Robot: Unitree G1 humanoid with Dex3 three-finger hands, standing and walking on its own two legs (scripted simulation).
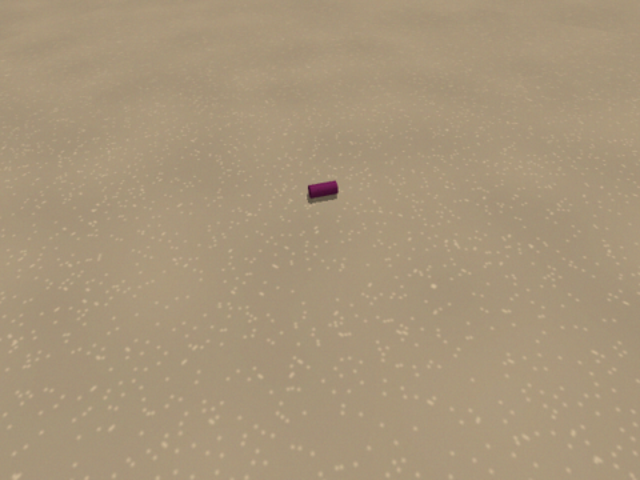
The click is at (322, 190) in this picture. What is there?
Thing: lying can
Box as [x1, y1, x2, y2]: [308, 181, 337, 197]
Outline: 336,182 331,181 308,185 310,197 337,193
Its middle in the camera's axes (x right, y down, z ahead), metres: +0.03 -0.23 +1.89
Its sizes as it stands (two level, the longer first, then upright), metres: 0.135 0.064 0.064
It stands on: the floor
